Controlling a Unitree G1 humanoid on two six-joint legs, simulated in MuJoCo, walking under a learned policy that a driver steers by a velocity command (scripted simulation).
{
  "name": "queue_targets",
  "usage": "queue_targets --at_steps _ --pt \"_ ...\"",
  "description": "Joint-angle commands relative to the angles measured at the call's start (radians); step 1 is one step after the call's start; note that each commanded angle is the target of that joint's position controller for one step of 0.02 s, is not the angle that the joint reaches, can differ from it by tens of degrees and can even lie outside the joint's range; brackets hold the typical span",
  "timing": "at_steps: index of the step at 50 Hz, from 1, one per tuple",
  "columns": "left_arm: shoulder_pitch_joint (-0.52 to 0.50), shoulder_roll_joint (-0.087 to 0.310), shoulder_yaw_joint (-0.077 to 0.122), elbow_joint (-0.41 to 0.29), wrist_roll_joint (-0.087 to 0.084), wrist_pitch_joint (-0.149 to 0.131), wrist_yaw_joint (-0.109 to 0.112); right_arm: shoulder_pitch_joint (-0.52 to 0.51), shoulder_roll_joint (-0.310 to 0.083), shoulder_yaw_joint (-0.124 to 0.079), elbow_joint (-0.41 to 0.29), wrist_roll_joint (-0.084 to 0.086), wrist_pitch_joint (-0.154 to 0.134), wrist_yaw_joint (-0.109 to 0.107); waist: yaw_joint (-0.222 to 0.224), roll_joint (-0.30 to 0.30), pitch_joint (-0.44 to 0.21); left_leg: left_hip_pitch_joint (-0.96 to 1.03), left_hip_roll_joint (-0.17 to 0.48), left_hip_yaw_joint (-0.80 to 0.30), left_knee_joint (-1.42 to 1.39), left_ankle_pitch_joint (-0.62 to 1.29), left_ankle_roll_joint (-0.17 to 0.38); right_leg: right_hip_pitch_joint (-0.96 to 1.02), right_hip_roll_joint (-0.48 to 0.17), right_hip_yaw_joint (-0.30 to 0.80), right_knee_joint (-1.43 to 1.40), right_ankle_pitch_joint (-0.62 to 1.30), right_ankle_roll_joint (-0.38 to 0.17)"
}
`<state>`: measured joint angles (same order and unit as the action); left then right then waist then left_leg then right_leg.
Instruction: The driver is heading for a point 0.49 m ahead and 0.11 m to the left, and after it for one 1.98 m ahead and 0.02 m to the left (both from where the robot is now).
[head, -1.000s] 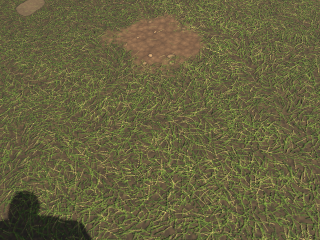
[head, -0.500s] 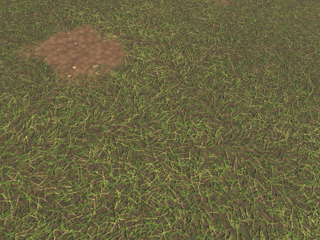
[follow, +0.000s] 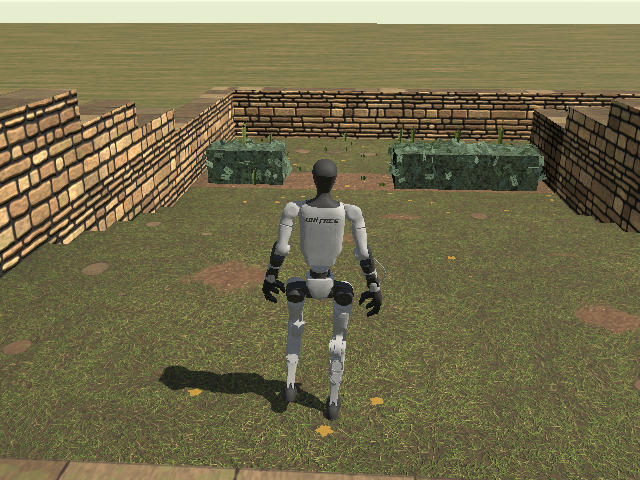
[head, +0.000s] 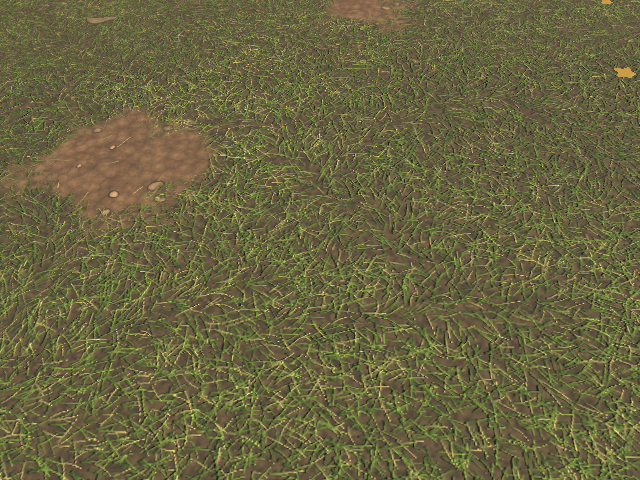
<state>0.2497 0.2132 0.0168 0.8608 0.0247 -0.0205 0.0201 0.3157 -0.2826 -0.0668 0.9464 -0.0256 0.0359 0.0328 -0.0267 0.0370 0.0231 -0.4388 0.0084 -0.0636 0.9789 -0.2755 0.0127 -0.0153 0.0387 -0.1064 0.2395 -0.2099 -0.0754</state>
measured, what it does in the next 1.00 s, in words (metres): walks ahead: left foot, then right foot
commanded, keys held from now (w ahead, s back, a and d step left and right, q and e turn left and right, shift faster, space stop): w+q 0.44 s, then w+e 0.18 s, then e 0.38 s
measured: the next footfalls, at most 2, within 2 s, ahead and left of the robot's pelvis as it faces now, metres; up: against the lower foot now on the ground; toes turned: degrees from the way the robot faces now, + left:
left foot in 0.38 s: +0.27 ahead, +0.18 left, +0.00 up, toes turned +17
right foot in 0.90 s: +0.54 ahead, +0.14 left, +0.00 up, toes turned +5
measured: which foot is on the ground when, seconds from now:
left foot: up 0.00-0.36, down 0.38-0.92, up 0.94-1.00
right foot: down 0.00-0.36, up 0.38-0.88, down 0.90-1.00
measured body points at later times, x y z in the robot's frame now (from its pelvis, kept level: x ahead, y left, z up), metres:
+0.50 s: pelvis +0.19 +0.11 -0.02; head +0.22 +0.13 +0.43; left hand +0.16 +0.37 -0.16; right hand +0.39 -0.11 -0.14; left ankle +0.23 +0.17 -0.75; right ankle +0.11 -0.06 -0.65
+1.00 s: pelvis +0.41 +0.17 -0.03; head +0.45 +0.18 +0.42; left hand +0.46 +0.44 -0.16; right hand +0.51 -0.07 -0.16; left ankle +0.28 +0.23 -0.64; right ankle +0.50 +0.14 -0.75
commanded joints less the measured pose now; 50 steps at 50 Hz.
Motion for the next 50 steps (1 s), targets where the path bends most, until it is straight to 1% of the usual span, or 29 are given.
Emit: queue_targets --at_steps 1,8,11,14,16,17,18,19,20,21,22,23,24,25,26,28,31,33,36,39,41,43,44,45,46,47,48,49,50 --pt "0.062 0.152 0.043 -0.008 -0.001 -0.034 0.008 -0.093 -0.064 -0.019 -0.075 -0.006 -0.024 0.005 0.052 -0.111 0.097 -0.287 0.030 -0.015 0.013 0.041 -0.008 0.088 -0.317 0.214 -0.173 -0.145 -0.094" --pt "0.135 0.136 0.045 0.042 0.005 -0.059 0.000 -0.203 -0.016 -0.006 -0.138 -0.009 -0.034 0.034 0.067 -0.110 0.127 -0.347 0.064 0.047 -0.098 0.125 -0.003 0.082 -0.330 0.077 -0.157 -0.006 -0.114" --pt "0.163 0.145 0.047 0.063 0.008 -0.067 -0.004 -0.281 -0.003 0.005 -0.188 -0.009 -0.038 0.049 0.076 -0.115 0.143 -0.295 0.070 0.100 -0.201 0.145 0.030 0.065 -0.334 0.003 -0.132 0.123 -0.106" --pt "0.178 0.168 0.052 0.077 0.008 -0.065 -0.004 -0.319 -0.004 0.010 -0.225 -0.011 -0.040 0.054 0.074 -0.120 0.136 -0.213 0.047 0.166 -0.287 0.093 0.080 0.082 -0.340 -0.060 -0.070 0.310 -0.083" --pt "0.165 0.196 0.057 0.077 0.005 -0.060 -0.001 -0.274 -0.016 0.003 -0.224 -0.012 -0.042 0.047 0.041 -0.131 0.078 -0.067 -0.018 0.222 -0.321 0.029 0.123 0.084 -0.328 -0.115 0.068 0.666 -0.061" --pt "0.160 0.216 0.062 0.078 0.004 -0.053 -0.001 -0.188 -0.032 -0.008 -0.205 -0.012 -0.045 0.040 -0.002 -0.134 0.014 0.051 -0.066 0.240 -0.334 -0.007 0.147 0.075 -0.321 -0.139 0.221 0.838 -0.054" --pt "0.149 0.228 0.063 0.071 -0.002 -0.044 -0.001 -0.040 -0.056 -0.023 -0.163 -0.016 -0.054 0.029 -0.070 -0.109 -0.082 0.251 -0.108 0.232 -0.397 0.017 0.176 0.008 -0.304 -0.162 0.441 0.842 -0.034" --pt "0.152 0.210 0.056 0.050 0.001 -0.043 -0.005 0.125 -0.131 -0.053 -0.113 -0.026 -0.059 0.010 -0.138 -0.016 -0.189 0.505 -0.027 0.072 -0.473 -0.085 0.218 -0.185 -0.266 -0.167 0.740 0.575 0.005" --pt "0.180 0.067 0.026 -0.019 -0.002 -0.049 -0.027 0.101 -0.248 -0.075 -0.133 -0.020 -0.060 -0.006 -0.058 0.217 -0.254 0.738 0.296 -0.483 -0.602 -0.265 0.334 -0.587 -0.097 -0.112 1.085 -0.321 0.066" --pt "0.061 0.168 0.047 -0.061 -0.001 -0.062 -0.032 0.118 -0.258 -0.076 -0.146 0.011 -0.052 -0.008 -0.108 0.086 -0.294 0.720 0.346 -0.743 -0.752 -0.243 0.370 -0.685 -0.043 0.116 1.181 -0.300 0.065" --pt "-0.001 0.169 0.048 -0.081 -0.013 -0.069 -0.034 0.061 -0.226 -0.067 -0.125 0.012 -0.047 -0.017 -0.071 0.037 -0.139 0.628 0.319 -0.557 -0.742 -0.142 0.341 -0.752 -0.102 0.137 1.163 -0.181 0.051" --pt "0.041 0.149 0.038 -0.056 -0.017 -0.078 -0.034 0.009 -0.154 -0.047 -0.128 0.015 -0.053 -0.023 -0.022 -0.021 -0.062 0.488 0.283 -0.405 -0.741 0.033 0.298 -0.693 -0.148 0.124 1.067 -0.089 0.042" --pt "0.079 0.135 0.036 -0.024 -0.010 -0.072 -0.032 -0.044 -0.106 -0.031 -0.134 0.012 -0.064 -0.026 0.020 -0.048 -0.036 0.397 0.229 -0.298 -0.751 0.172 0.254 -0.609 -0.173 0.124 0.995 -0.062 0.042" --pt "0.130 0.124 0.032 0.000 0.006 -0.053 -0.034 -0.073 -0.073 -0.017 -0.134 0.016 -0.076 -0.028 0.055 -0.033 -0.035 0.337 0.193 -0.215 -0.767 0.268 0.230 -0.535 -0.184 0.126 0.955 -0.053 0.048" --pt "0.157 0.116 0.031 0.018 0.014 -0.032 -0.039 -0.070 -0.062 -0.010 -0.129 0.014 -0.092 -0.025 0.065 -0.018 -0.045 0.308 0.180 -0.165 -0.780 0.344 0.220 -0.491 -0.184 0.120 0.942 -0.049 0.051" --pt "0.150 0.114 0.036 0.023 0.008 -0.008 -0.050 -0.034 -0.074 -0.010 -0.103 0.016 -0.116 -0.020 0.072 -0.013 -0.023 0.294 0.163 -0.099 -0.809 0.423 0.196 -0.505 -0.178 0.113 0.912 -0.022 0.053" --pt "0.044 0.113 0.042 0.003 -0.005 0.006 -0.057 0.022 -0.083 -0.008 -0.078 0.013 -0.124 -0.021 0.035 0.001 0.039 0.331 0.143 -0.022 -0.851 0.414 0.124 -0.633 -0.164 0.128 0.851 0.086 0.051" --pt "-0.001 0.109 0.044 -0.005 -0.010 0.003 -0.055 0.041 -0.072 0.000 -0.067 0.012 -0.127 -0.028 0.022 0.000 0.069 0.345 0.135 0.048 -0.837 0.613 0.086 -0.659 -0.116 0.147 0.779 0.132 0.052" --pt "-0.034 0.083 0.035 -0.014 -0.005 -0.008 -0.052 0.018 -0.050 0.018 -0.061 0.013 -0.130 -0.043 0.031 0.020 0.057 0.362 0.123 0.149 -0.787 0.861 0.052 -0.605 -0.069 0.098 0.623 0.211 0.050" --pt "-0.114 0.055 0.017 -0.040 0.004 -0.009 -0.056 0.049 -0.038 0.030 -0.041 0.020 -0.125 -0.067 -0.001 0.027 0.045 0.428 0.122 0.191 -0.733 0.963 0.040 -0.559 -0.043 0.000 0.461 0.261 0.041" --pt "-0.083 0.060 0.014 -0.037 0.008 -0.009 -0.053 0.068 -0.055 0.028 -0.025 0.019 -0.118 -0.084 0.008 0.046 0.012 0.495 0.136 0.203 -0.641 1.121 0.031 -0.503 0.002 -0.039 0.404 0.210 0.023" --pt "0.049 0.092 0.025 -0.005 0.011 -0.011 -0.045 0.038 -0.087 0.016 -0.030 0.013 -0.109 -0.101 0.063 0.082 -0.039 0.509 0.164 0.199 -0.473 1.277 0.025 -0.390 0.046 -0.046 0.387 0.098 -0.012" --pt "0.141 0.126 0.037 0.017 0.014 -0.017 -0.040 0.012 -0.101 0.009 -0.039 0.010 -0.103 -0.103 0.105 0.084 -0.076 0.488 0.174 0.191 -0.339 1.246 0.022 -0.304 0.048 -0.017 0.342 0.086 -0.041" --pt "0.243 0.153 0.051 0.038 0.020 -0.028 -0.034 -0.049 -0.119 0.001 -0.058 0.019 -0.100 -0.100 0.176 0.059 -0.104 0.429 0.147 0.206 -0.114 1.070 0.011 -0.197 0.026 0.025 0.197 0.196 -0.081" --pt "0.279 0.205 0.068 0.039 0.014 -0.036 -0.025 -0.078 -0.105 0.003 -0.097 0.029 -0.104 -0.089 0.198 -0.075 -0.165 0.231 0.033 0.238 0.218 0.463 -0.003 -0.004 -0.126 0.196 0.195 0.643 -0.154" --pt "0.211 0.288 0.087 0.017 -0.003 -0.025 -0.016 0.060 0.004 0.022 -0.126 0.026 -0.097 -0.080 0.055 -0.257 -0.254 -0.080 -0.128 0.137 0.528 -0.353 -0.040 0.223 -0.388 0.546 0.300 1.327 -0.333" --pt "0.173 0.282 0.097 -0.007 -0.042 -0.014 -0.017 0.081 -0.029 0.028 -0.117 0.001 -0.089 -0.071 0.076 -0.124 -0.347 -0.118 -0.073 -0.012 0.556 -0.266 -0.023 0.183 -0.412 0.598 0.201 1.062 -0.411" --pt "0.064 0.222 0.087 -0.044 -0.039 0.002 -0.010 0.025 -0.058 0.023 -0.124 0.003 -0.083 -0.066 0.055 -0.057 -0.201 -0.145 -0.029 -0.014 0.524 -0.204 -0.023 0.020 -0.377 0.547 0.131 0.723 -0.388" --pt "0.002 0.155 0.067 -0.057 -0.029 0.018 -0.008 -0.026 -0.077 0.014 -0.136 -0.001 -0.079 -0.063 0.027 0.009 -0.078 -0.145 0.000 0.000 0.426 -0.180 -0.024 -0.137 -0.317 0.489 0.065 0.516 -0.330"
